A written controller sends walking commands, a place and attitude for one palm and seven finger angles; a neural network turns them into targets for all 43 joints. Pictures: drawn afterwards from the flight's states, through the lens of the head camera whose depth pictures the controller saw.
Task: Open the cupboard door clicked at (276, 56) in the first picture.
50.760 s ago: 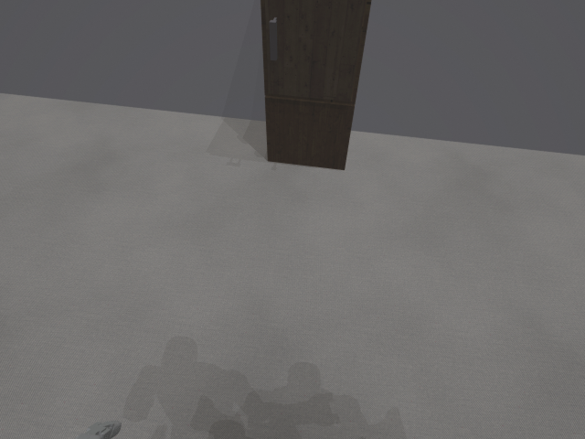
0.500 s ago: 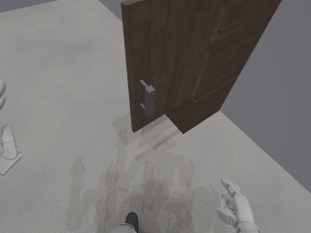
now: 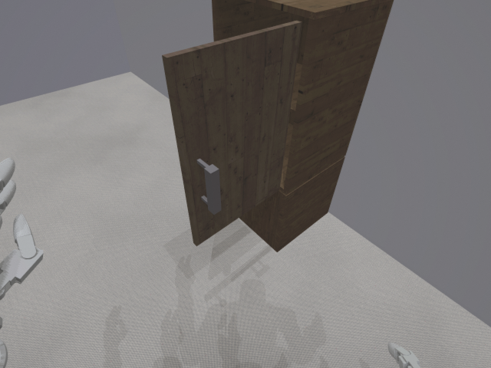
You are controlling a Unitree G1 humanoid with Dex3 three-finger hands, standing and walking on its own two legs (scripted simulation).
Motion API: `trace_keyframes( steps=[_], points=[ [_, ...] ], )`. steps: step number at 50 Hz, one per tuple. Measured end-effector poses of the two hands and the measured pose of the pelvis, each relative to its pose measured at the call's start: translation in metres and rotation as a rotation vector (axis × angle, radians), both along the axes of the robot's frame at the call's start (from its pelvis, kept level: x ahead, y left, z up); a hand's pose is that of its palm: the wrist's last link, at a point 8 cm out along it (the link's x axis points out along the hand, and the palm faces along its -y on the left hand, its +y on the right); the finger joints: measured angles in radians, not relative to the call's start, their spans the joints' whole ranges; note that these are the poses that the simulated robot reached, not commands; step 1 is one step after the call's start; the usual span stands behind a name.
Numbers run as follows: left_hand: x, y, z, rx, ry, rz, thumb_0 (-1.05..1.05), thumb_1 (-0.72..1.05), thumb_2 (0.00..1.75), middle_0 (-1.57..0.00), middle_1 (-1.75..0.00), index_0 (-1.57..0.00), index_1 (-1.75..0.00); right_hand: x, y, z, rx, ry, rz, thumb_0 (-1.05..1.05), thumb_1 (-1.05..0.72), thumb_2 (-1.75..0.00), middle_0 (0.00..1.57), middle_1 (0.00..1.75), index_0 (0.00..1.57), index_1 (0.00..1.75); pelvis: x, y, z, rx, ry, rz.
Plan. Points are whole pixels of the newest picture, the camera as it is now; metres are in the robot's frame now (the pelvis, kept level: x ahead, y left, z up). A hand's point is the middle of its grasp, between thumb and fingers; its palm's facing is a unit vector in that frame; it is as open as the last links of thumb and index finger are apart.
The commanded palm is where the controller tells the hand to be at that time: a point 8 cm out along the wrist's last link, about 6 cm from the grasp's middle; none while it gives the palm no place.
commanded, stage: stop stepping back and stand still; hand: left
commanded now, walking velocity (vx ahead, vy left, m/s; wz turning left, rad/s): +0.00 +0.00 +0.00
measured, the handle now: (207, 186) +0.58 +0.10 -0.06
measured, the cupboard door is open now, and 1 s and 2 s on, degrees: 92 92 92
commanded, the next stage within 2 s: let the arm hang, fingers relaxed in 0.30 s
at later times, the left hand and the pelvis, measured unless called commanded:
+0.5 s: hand (75, 295) +0.22 +0.26 +0.05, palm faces +0.22 -0.86 -0.46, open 7.4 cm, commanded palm none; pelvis -0.01 +0.01 +0.02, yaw +3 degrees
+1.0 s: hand out of the picture -0.04 +0.19 -0.14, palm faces +0.14 -0.96 -0.24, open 7.3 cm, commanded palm none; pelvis -0.03 -0.01 +0.03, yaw +6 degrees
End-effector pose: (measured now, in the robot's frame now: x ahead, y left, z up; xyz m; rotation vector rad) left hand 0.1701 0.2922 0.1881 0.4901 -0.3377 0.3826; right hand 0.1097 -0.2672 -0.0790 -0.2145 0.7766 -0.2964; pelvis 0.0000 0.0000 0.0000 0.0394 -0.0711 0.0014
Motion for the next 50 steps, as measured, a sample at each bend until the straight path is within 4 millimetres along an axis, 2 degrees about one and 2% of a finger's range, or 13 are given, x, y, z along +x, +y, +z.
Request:
trace_keyframes(
  steps=[4,8,14,17,21,24,26,28,31,34,36,42,50],
  points=[
    [-0.004,-0.006,0.027,0.087,-0.012,-0.060,0.01,0.89,0.90,-0.21,-0.30,-0.22,-0.30,0.014,0.024,0.015,0.041,-0.077,0.050,0.02,-0.90,-0.90,0.20,0.30,0.20,0.30,-0.011,0.001,0.007,-0.023,0.016,-0.012],
    [-0.024,-0.006,0.049,0.198,0.004,-0.033,0.01,0.89,0.90,-0.22,-0.30,-0.22,-0.30,0.027,0.044,0.016,0.107,-0.114,0.118,0.02,-0.90,-0.90,0.20,0.30,0.20,0.30,-0.021,-0.002,0.010,-0.020,0.038,0.004],
    [-0.050,0.008,0.036,0.113,0.159,0.123,0.01,0.89,0.90,-0.21,-0.30,-0.22,-0.30,0.032,0.055,0.002,0.153,-0.011,0.154,0.01,-0.90,-0.90,0.20,0.30,0.20,0.30,-0.008,0.002,0.023,-0.003,0.070,-0.020],
    [-0.040,0.020,0.015,0.022,0.191,0.192,0.01,0.89,0.90,-0.21,-0.30,-0.22,-0.30,0.035,0.053,0.003,0.127,0.019,0.163,0.02,-0.90,-0.90,0.20,0.30,0.21,0.30,0.002,0.004,0.027,0.008,0.081,-0.013],
    [-0.005,0.024,-0.015,-0.064,0.206,0.170,0.01,0.89,0.90,-0.21,-0.30,-0.21,-0.30,0.045,0.046,0.000,0.071,0.020,0.187,0.02,-0.90,-0.90,0.20,0.30,0.20,0.30,0.002,0.010,0.021,-0.015,0.078,0.023],
    [0.022,0.016,-0.084,-0.128,0.509,0.088,0.00,0.90,0.90,-0.20,-0.30,-0.20,-0.30,0.045,0.034,-0.005,0.064,0.073,0.216,0.01,-0.90,-0.90,0.20,0.30,0.20,0.30,-0.008,0.013,0.020,-0.008,0.076,0.047],
    [0.021,0.001,-0.138,-0.196,0.747,0.055,0.00,0.90,0.90,-0.20,-0.29,-0.20,-0.30,0.037,0.023,-0.008,0.051,0.106,0.199,0.01,-0.90,-0.90,0.20,0.30,0.21,0.30,-0.014,0.011,0.020,-0.009,0.077,0.056],
    [0.005,-0.022,-0.189,-0.259,0.954,0.025,0.00,0.90,0.90,-0.20,-0.29,-0.20,-0.30,0.024,0.013,-0.013,0.048,0.141,0.173,0.01,-0.90,-0.90,0.20,0.30,0.21,0.30,-0.017,0.007,0.018,0.001,0.071,0.052],
    [-0.038,-0.059,-0.254,-0.355,1.186,-0.004,0.01,0.91,0.90,-0.20,-0.29,-0.20,-0.30,0.001,-0.001,-0.026,0.057,0.215,0.129,0.01,-0.90,-0.90,0.20,0.30,0.20,0.30,-0.019,-0.006,0.009,0.025,0.053,0.037],
    [-0.095,-0.093,-0.292,-0.483,1.395,0.006,0.01,0.91,0.90,-0.20,-0.29,-0.20,-0.30,-0.030,-0.006,-0.032,0.062,0.337,0.091,0.01,-0.90,-0.90,0.20,0.30,0.20,0.30,-0.019,-0.011,0.011,-0.003,0.034,0.070],
    [-0.114,-0.091,-0.297,-0.584,1.373,0.096,-0.03,0.96,0.90,-0.21,-0.30,-0.21,-0.30,-0.053,-0.004,-0.035,0.057,0.438,0.094,0.01,-0.90,-0.90,0.20,0.30,0.20,0.30,-0.020,-0.014,0.013,-0.028,0.032,0.095],
    [-0.161,-0.069,-0.305,-0.628,1.451,0.222,-0.04,0.97,0.90,-0.21,-0.30,-0.21,-0.30,-0.106,0.017,-0.034,0.088,0.617,0.102,0.01,-0.91,-0.90,0.20,0.30,0.20,0.30,-0.025,-0.016,0.021,-0.055,0.029,0.114],
    [-0.217,-0.061,-0.292,-0.632,1.587,0.319,-0.01,0.93,0.90,-0.20,-0.29,-0.20,-0.30,-0.126,0.051,-0.040,0.184,0.639,0.112,0.01,-0.91,-0.90,0.20,0.30,0.20,0.30,-0.028,-0.010,0.032,-0.047,0.036,0.096]
  ],
)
